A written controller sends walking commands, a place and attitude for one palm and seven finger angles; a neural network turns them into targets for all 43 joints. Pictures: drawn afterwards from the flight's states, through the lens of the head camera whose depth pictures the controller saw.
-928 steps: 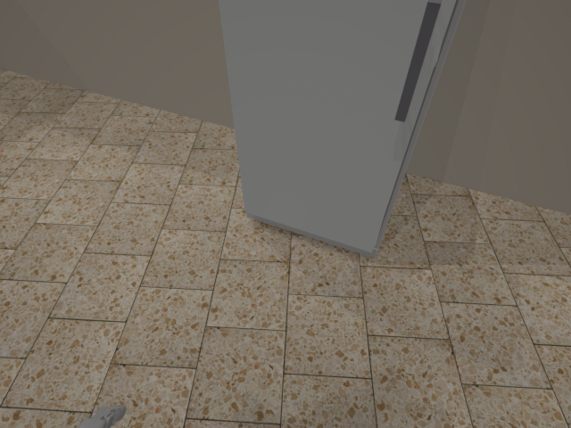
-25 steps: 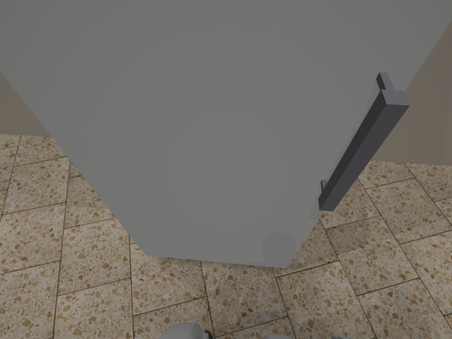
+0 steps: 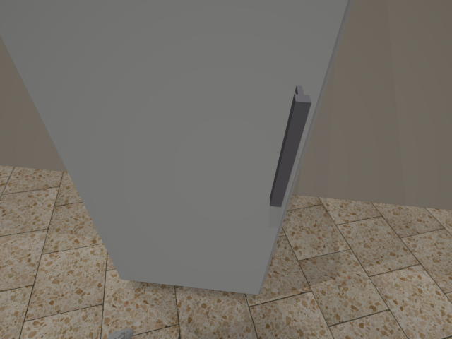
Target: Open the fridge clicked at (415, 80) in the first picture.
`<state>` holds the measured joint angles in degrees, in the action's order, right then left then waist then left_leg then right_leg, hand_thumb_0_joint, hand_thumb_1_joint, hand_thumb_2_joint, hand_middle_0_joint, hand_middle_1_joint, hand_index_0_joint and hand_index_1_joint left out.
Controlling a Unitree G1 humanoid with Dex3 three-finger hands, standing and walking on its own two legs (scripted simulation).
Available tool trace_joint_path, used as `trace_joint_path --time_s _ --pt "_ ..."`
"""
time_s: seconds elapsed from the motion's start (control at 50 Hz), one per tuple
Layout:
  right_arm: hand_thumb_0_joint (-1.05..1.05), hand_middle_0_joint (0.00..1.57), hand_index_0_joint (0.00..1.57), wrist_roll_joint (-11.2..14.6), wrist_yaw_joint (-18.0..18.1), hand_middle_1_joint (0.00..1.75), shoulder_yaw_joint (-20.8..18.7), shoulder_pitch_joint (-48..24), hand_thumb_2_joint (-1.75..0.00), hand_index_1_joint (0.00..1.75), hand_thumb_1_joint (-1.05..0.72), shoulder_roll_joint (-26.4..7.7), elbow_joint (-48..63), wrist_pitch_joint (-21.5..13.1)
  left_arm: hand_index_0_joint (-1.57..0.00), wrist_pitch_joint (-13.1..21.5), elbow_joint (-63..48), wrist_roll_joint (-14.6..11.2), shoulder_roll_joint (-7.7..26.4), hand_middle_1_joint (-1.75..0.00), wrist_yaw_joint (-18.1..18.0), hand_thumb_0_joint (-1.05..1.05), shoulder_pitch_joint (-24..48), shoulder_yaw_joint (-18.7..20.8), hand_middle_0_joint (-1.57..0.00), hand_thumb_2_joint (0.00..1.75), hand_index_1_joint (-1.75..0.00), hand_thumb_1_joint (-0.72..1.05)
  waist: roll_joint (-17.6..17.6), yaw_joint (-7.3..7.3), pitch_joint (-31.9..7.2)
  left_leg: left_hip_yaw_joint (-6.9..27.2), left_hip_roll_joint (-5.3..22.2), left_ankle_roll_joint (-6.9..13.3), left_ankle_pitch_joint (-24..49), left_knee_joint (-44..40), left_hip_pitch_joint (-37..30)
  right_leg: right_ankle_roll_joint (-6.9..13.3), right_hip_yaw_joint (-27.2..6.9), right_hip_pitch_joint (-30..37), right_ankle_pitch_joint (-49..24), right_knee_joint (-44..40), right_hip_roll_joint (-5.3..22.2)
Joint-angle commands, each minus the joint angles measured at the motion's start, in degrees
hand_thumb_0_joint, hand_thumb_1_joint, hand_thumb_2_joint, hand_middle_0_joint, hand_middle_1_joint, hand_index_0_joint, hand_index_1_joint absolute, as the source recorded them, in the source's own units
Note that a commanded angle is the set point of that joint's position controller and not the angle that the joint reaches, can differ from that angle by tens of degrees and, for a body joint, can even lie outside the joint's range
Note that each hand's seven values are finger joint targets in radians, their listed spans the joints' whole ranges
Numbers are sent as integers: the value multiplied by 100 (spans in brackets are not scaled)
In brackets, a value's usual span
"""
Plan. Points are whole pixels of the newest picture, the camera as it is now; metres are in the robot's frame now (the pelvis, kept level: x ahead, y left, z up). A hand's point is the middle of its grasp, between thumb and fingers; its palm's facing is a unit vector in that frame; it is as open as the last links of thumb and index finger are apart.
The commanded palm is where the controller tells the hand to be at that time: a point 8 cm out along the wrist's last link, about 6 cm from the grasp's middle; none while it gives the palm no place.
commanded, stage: come to a stop and stand still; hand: right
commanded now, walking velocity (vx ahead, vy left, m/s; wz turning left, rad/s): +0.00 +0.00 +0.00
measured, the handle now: (286, 152) +0.45 -0.10 +0.12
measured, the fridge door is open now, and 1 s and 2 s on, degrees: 0 0 0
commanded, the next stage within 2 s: look again from close up in 1.08 s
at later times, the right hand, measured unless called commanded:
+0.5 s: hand out of the picture -0.06 -0.25 -0.16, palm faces +0.04 +0.98 -0.18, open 7.4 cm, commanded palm none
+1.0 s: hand out of the picture -0.07 -0.33 -0.16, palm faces +0.03 +0.99 -0.11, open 7.4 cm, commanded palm none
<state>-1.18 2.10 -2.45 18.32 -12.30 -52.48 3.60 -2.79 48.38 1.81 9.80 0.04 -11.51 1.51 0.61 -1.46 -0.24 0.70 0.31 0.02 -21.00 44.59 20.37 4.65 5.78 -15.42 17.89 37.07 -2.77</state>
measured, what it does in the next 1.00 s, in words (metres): steps to the right: left foot, then left foot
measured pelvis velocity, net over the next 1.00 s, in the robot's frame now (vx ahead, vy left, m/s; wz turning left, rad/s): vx -0.11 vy -0.15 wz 0.01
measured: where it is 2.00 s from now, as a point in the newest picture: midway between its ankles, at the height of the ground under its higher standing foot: outside the picture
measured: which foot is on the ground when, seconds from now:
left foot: up 0.00-0.00, down 0.02-0.24, up 0.26-0.52, down 0.54-0.74, up 0.76-1.00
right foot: down 0.00-0.56, up 0.58-0.70, down 0.72-1.00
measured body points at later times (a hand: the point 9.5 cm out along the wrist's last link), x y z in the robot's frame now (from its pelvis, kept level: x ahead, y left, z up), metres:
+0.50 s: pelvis -0.07 -0.08 +0.02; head -0.09 -0.09 +0.47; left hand -0.09 +0.16 -0.13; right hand -0.06 -0.30 -0.14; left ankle -0.12 +0.04 -0.70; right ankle +0.02 -0.08 -0.72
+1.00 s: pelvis -0.11 -0.15 +0.03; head -0.12 -0.20 +0.47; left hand -0.15 +0.07 -0.11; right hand -0.08 -0.38 -0.15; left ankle -0.10 +0.04 -0.60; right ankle -0.06 -0.18 -0.72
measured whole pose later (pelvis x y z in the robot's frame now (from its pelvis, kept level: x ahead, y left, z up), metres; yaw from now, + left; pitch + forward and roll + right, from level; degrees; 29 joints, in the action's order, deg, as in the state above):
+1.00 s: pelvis -0.11 -0.15 +0.03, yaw +1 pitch -1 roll +4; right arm -1.9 -0.5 -4.0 17.8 -11.5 -55.9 3.1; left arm 1.3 61.0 1.3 6.4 -3.1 -23.8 0.5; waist -2.1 1.2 -1.0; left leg 3.9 -0.7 -0.2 -9.0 69.4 33.1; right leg 5.9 4.7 -13.9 8.4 22.7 -0.8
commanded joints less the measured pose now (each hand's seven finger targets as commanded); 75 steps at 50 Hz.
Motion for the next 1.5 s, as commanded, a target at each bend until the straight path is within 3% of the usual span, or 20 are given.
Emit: trace_joint_path --time_s 0.0,0.06,0.14,0.2,0.28,0.44,0.5,0.52,0.54,0.56,0.68,0.72,0.74,0.8,0.86,1.1,1.26,1.36,1.4,1.48 --pt "0 20 20 -65 1 30 -57 387 -90 30 -90 -457 384 -292 -20 178 -433 -79 736 -30 -82 0 46 208 -20 90 -30 90 -563 -5 760 678 232 307 -114 -1949 -546 -13 -1386 -1315 1397 -1319 803" --pt "0 20 20 -29 13 30 -94 -195 -90 30 -90 -773 584 -388 -20 111 -212 -97 564 -30 -77 0 -539 198 -20 90 -30 90 -1364 414 145 1847 1121 899 -1998 -3103 865 -342 -592 284 472 13 170" --pt "0 20 20 -40 79 30 -123 -700 -90 30 -90 -654 713 -333 -20 157 173 -74 438 -30 -53 0 -1317 203 -20 90 -30 90 -945 683 148 1059 887 685 -1653 -2741 1575 -314 -582 1100 183 -314 228" --pt "0 20 20 41 34 30 -61 5 -90 30 -90 -326 443 -255 -20 303 134 9 747 -30 -89 0 -925 196 -20 90 -30 90 1124 296 370 22 -140 162 -473 -831 539 -2 -2327 -436 2076 -2626 1300" --pt "0 20 20 -31 12 30 -105 632 -90 30 -90 -188 17 -101 -20 260 129 -51 867 -30 -168 0 -382 211 -20 90 -30 90 644 -78 262 190 -193 143 -103 1212 -58 142 -2419 -1248 2049 -3052 1460" --pt "0 20 20 34 -1 30 -92 1493 -90 30 -90 -132 -498 -66 -20 192 643 -24 867 -30 -223 0 -981 225 -20 90 -30 90 495 33 328 -593 -368 304 -867 -1674 -901 -837 -1776 272 1039 -3620 1158" --pt "0 20 20 29 29 30 -209 2189 -90 30 -90 -194 -750 -45 -20 30 729 -93 828 -30 -244 0 -799 311 -20 90 -30 90 -207 -135 656 -394 -139 666 -161 -3481 -1964 -1847 -488 -351 256 -2621 292" --pt "0 20 20 -4 107 30 -229 1791 -90 30 -90 -347 -662 -83 -20 7 795 -184 528 -30 -265 0 -890 277 -20 90 -30 90 -1364 32 523 851 896 1155 -468 -3840 -1221 -1611 79 -167 86 -338 -201" --pt "0 20 20 -44 169 30 -246 385 -90 30 -90 -477 -227 -95 -20 -47 786 -169 475 -30 -232 0 -1225 342 -20 90 -30 90 -1796 618 735 1399 1757 1518 -813 -4056 422 -995 -545 130 613 2078 41" --pt "0 20 20 -32 194 30 -152 -916 -90 30 -90 -253 166 -264 -20 -13 861 -107 667 -30 -158 0 -1603 405 -20 90 -30 90 -1328 1069 787 1102 1589 1413 -406 -3861 761 -603 -927 -94 593 2667 396" --pt "0 20 20 -51 -28 30 -150 383 -90 30 -90 -364 -243 -275 -20 310 897 -4 376 -30 -129 0 -1559 210 -20 90 -30 90 144 492 820 403 597 764 -1315 -1649 418 -393 -197 803 421 -1268 407" --pt "0 20 20 -57 -153 30 -104 638 -90 30 -90 -58 -16 -228 -20 373 909 20 1197 -30 -269 0 -2042 358 -20 90 -30 90 2049 533 648 -99 -304 269 -1218 1236 1711 296 -3765 714 2734 -2827 2399" --pt "0 20 20 -68 -201 30 -166 334 -90 30 -90 -245 141 -184 -20 326 766 19 1362 -30 -321 0 -1617 360 -20 90 -30 90 1255 417 910 399 53 300 -732 1932 1659 593 -4039 -116 3237 -3179 2745" --pt "0 20 20 -121 -209 30 -169 611 -90 30 -90 -147 -224 -133 -20 447 701 3 821 -30 -331 0 -993 182 -20 90 -30 90 -54 8 904 490 78 203 585 2613 1393 -162 -3105 -808 2318 -3187 2103" --pt "0 20 20 -107 -247 30 -187 681 -90 30 -90 -93 -312 -95 -20 557 877 -49 660 -30 -371 0 -1157 126 -20 90 -30 90 299 12 583 462 17 67 1171 2669 1550 -471 -2192 -260 1181 -3020 1731" --pt "0 20 20 -55 -203 30 -195 263 -90 30 -90 -67 -167 -46 -20 501 1043 -42 520 -30 -365 0 -1517 107 -20 90 -30 90 699 292 383 258 154 -181 1196 2111 1854 -214 -1831 214 915 -2990 1635" --pt "0 20 20 10 -118 30 41 19 -90 30 -90 131 -230 -174 -20 397 1144 -25 491 -30 -248 0 -1372 102 -20 90 -30 90 769 428 302 -212 183 -72 -47 -717 368 209 -1900 360 965 -2946 1599" --pt "0 20 20 47 4 30 109 483 -90 30 -90 94 -544 -385 -20 388 1275 -115 205 -30 -187 0 -1237 33 -20 90 -30 90 -52 202 214 288 414 151 950 -2571 -1394 -161 -1333 -408 381 -2174 1070" --pt "0 20 20 68 39 30 183 454 -90 30 -90 14 -603 -487 -20 414 1267 -154 17 -30 -166 0 -1168 -57 -20 90 -30 90 -269 289 353 775 879 405 605 -2791 -841 -329 -866 -92 -211 -1781 661" --pt "0 20 20 86 37 30 264 382 -90 30 -90 143 -754 -583 -20 456 1417 -128 222 -30 -161 0 -1136 -54 -20 90 -30 90 -701 311 143 453 592 264 1558 -2448 -765 -276 -864 523 -1152 -1674 783"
